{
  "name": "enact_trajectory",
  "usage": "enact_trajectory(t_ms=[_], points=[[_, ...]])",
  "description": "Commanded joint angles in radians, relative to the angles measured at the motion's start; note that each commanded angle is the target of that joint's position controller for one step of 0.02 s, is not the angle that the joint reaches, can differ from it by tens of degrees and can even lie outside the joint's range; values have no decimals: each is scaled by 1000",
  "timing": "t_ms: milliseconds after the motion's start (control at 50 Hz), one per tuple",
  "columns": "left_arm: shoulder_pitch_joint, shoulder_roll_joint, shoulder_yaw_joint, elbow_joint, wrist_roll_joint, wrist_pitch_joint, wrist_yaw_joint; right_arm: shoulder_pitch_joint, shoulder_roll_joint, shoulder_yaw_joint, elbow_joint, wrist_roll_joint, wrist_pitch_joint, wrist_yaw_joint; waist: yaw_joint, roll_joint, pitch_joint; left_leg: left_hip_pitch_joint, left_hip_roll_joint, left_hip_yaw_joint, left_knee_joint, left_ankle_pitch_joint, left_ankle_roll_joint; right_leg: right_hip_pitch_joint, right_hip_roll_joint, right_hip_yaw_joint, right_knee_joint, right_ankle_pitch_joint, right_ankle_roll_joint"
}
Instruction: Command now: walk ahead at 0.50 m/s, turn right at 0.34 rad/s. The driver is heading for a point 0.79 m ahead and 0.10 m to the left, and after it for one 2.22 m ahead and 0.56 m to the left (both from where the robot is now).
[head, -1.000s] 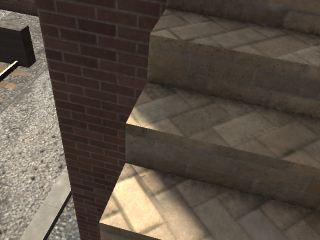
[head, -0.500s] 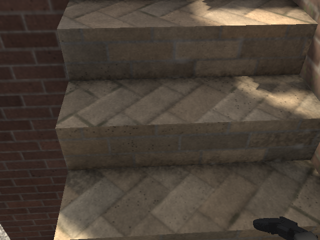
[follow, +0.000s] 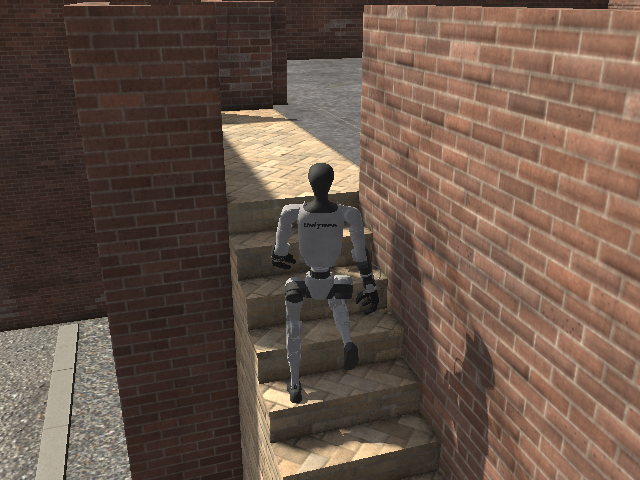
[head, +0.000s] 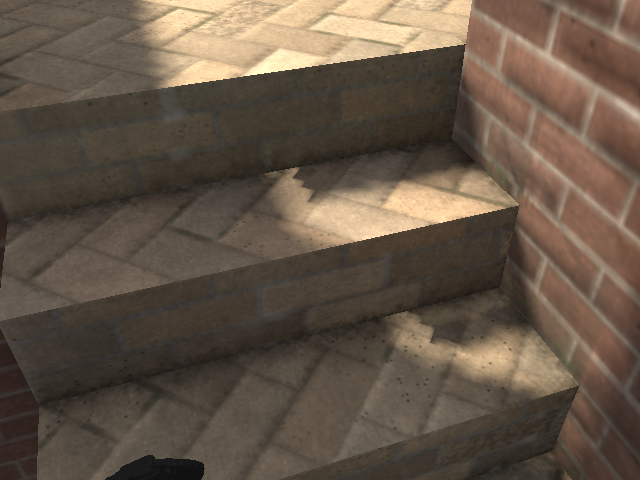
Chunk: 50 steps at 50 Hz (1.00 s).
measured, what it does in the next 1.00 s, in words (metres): climbs: right foot 0.19 m higher, then left foot 0.20 m higher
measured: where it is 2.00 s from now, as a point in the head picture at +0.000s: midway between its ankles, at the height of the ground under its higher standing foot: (163, 243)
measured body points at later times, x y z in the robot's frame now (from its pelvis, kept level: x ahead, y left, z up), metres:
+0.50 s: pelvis +0.25 -0.12 +0.12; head +0.27 -0.13 +0.57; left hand +0.43 +0.09 +0.01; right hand +0.24 -0.40 -0.02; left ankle +0.11 +0.05 -0.39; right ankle +0.33 -0.27 -0.50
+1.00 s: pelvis +0.43 +0.03 +0.28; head +0.42 +0.04 +0.73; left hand +0.47 +0.32 +0.15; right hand +0.63 -0.17 +0.20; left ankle +0.49 +0.12 -0.30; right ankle +0.35 -0.23 -0.35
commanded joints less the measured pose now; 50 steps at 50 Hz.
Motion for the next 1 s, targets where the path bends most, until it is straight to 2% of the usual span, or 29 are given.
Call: enact_trajectory(t_ms=[20, 80, 140, 220, 300, 320, 340, 360, 380, 400, 420, 440, 460, 480, 500, 520, 580, 620, 700, 760, 820, 840, 860, 900, 920, 940, 960, 980, 1000], points=[[55, -101, -63, -69, -14, 4, 1, -170, 105, 50, -35, -6, -29, 41, 132, 16, 259, -165, 167, -146, -557, 73, 122, -172, -70, 24, 2, 111, 15], [-75, -75, -67, -73, -6, 14, 52, -146, 20, 33, -43, -12, -61, 52, 82, 37, 203, -161, 167, -22, -627, 197, 162, -81, -75, -65, -120, 205, 61], [-123, -70, -45, -37, -21, 22, 69, 106, -44, 9, 7, -10, -48, 32, -50, 64, 176, 363, 271, -158, -608, 136, 185, -444, -109, -29, -40, 81, 111], [-324, -140, -71, -132, -21, 23, 75, 222, -33, -4, 28, 4, -19, -10, -145, 159, 268, 699, 383, -271, -701, 160, 181, -808, -208, 17, 60, -185, 155], [-513, -153, -118, -253, 7, 8, 49, 134, -17, -33, 29, 75, 24, -39, -127, 147, 261, 390, 301, -73, -869, 288, 131, -372, -357, -201, -420, -172, 146], [-475, -112, -118, -236, -1, 0, 38, 85, -62, -42, 26, 91, 27, -31, -70, 137, 248, 101, 204, 38, -933, 442, 150, 115, -283, -384, -767, -253, 123], [-519, -129, -116, -267, -11, -12, 46, 261, -129, -66, 75, 112, 16, -17, -96, 259, 200, 106, 211, -23, -836, 942, 153, 352, -194, -376, -847, -524, 93], [-104, 16, -28, -131, -20, 4, 75, 273, -189, -66, 107, 98, 21, -1, 112, 320, 0, 250, 169, -5, -571, 1284, 136, 678, -78, -386, -996, -421, 80], [257, 222, 70, -15, 22, -4, 111, 214, -169, -71, 19, 94, -8, 7, 221, 131, -233, -13, 111, -69, -96, 1397, 29, 1029, -327, 148, -1016, 2, -46], [538, 377, 119, 78, 58, 26, 140, 149, -153, -67, -18, 102, -55, 28, 279, -248, -583, -33, -91, -228, 236, 335, 3, 1234, -562, 735, -1519, 20, -172], [562, 346, 114, 121, 91, 23, 159, 65, -140, -102, 8, 126, -69, 53, 247, -181, -587, -115, -144, -431, 716, 204, -24, 1141, -571, 909, -1674, -250, -161], [413, 250, 84, 131, 79, 12, 160, -134, -76, -91, -118, 121, -39, 55, 183, -190, -397, -278, -91, -417, 956, 314, -5, 965, -560, 794, -1713, -559, -51], [273, 193, 73, 140, 47, 12, 171, -293, -29, -64, -232, 94, -26, 58, 135, -240, -254, -379, -67, -349, 1109, 423, 13, 838, -537, 668, -1703, -676, -45], [152, 103, 49, 164, 55, 2, 182, -338, 24, -41, -305, 56, -16, 65, 52, -184, -116, -449, -44, -350, 1185, 545, 47, 686, -518, 509, -1630, -677, -8], [86, -20, 17, 190, 66, -4, 188, -333, 50, -26, -343, 44, -1, 75, -20, -121, -34, -475, -49, -337, 1263, 597, 85, 584, -512, 373, -1549, -624, 21], [63, -66, 11, 204, 51, -9, 196, -266, 80, -13, -337, 49, 18, 85, -67, -88, 42, -479, -73, -312, 1339, 603, 102, 524, -505, 243, -1515, -501, 47], [93, -53, 14, 205, 48, -3, 197, -173, 104, 10, -350, 84, 35, 79, -139, -40, 144, -543, -43, -339, 1310, 456, 94, 461, -521, -45, -1578, -165, 84], [87, 8, 20, 197, 84, 13, 211, -198, 70, 10, -378, 82, 63, 72, -148, -35, 192, -527, -64, -296, 1341, 387, 50, 393, -549, -173, -1698, -65, 58], [304, 62, 54, 257, 39, 25, 221, -313, 68, 4, -462, 85, 90, 20, -65, -47, 291, -933, -44, -264, 1636, 159, 16, 721, -566, -238, -1820, -154, 84], [280, 85, 66, 235, 64, 33, 225, -420, 40, -1, -540, 96, 90, 39, -65, -91, 297, -871, 20, -241, 1453, 206, -15, 714, -508, -404, -1917, -95, 104], [268, 188, 109, 212, 70, 54, 224, -494, 85, 23, -594, 103, 76, 53, -50, -136, 213, -698, 86, -110, 1075, 282, 5, 792, -461, -489, -2002, -136, 111], [238, 278, 142, 219, 40, 74, 221, -508, 155, 66, -595, 106, 74, 71, -70, -201, 198, -445, 106, -54, 731, 37, 74, 711, -459, -550, -2157, -67, 94], [305, 270, 137, 234, 29, 85, 208, -476, 117, 48, -578, 103, 72, 78, -66, -149, 141, -226, 34, -12, 651, -116, 111, 724, -455, -558, -2136, 128, 54], [269, 330, 143, 221, -13, 74, 184, -317, 20, -22, -531, 117, 66, 66, -133, -216, 114, -138, -108, 87, 522, -312, 138, 918, -464, -558, -1930, 1017, -20], [190, 311, 129, 173, -24, 67, 184, -165, -44, -65, -471, 86, 66, 55, -188, -208, 71, -90, -186, 9, 303, -331, 191, 978, -443, -505, -1666, 1270, -23], [91, 313, 134, 98, -26, 42, 182, 4, -180, -110, -445, 61, 78, 55, -252, 7, 37, 102, -77, -394, 38, -187, 318, 648, -400, -444, -1272, 1101, 49], [-15, 225, 113, 12, -4, -2, 135, 172, -358, -151, -374, 52, 74, 40, -248, 463, -108, 301, 24, -1043, -571, -613, 347, 347, -185, -247, -870, -45, 101], [-45, 131, 112, -2, 5, -29, 91, 44, -333, -128, -376, 71, 53, 26, -124, 378, -114, 252, 89, -1257, -751, -658, 223, 240, -113, -14, -490, -102, 101], [-83, 47, 94, -18, 8, -29, 77, 20, -251, -100, -334, 79, 38, 37, -82, 308, -41, 143, 114, -1199, -730, -622, 105, 162, -116, 27, -281, -34, 76]])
